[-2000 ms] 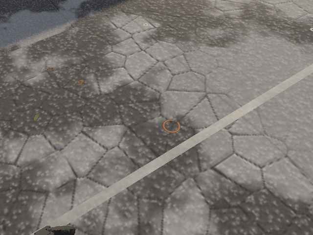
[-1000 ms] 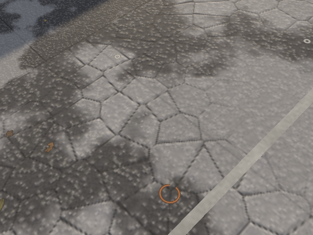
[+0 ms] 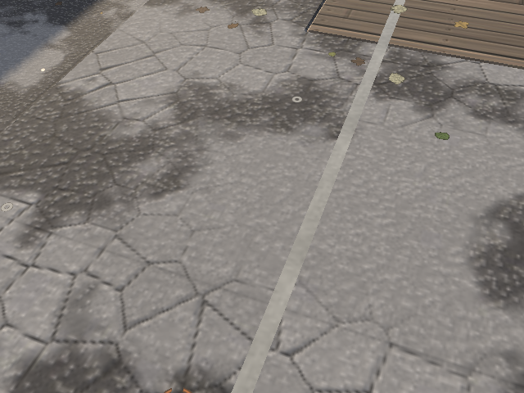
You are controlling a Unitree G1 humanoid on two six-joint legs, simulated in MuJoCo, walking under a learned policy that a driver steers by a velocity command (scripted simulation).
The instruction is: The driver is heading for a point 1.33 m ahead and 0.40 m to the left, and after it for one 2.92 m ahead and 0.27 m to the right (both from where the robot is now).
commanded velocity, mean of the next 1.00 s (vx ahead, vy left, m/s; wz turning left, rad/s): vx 0.38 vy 0.00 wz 0.02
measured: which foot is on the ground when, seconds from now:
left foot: down 0.00-0.06, up 0.08-0.26, down 0.28-0.80, up 0.82-1.00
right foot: down 0.00-0.28, up 0.30-0.76, down 0.78-1.00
